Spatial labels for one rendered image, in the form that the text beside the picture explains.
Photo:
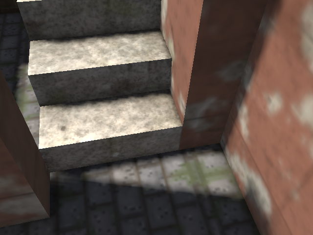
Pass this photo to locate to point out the stairs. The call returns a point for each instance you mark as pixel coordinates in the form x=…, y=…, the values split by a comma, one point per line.
x=100, y=71

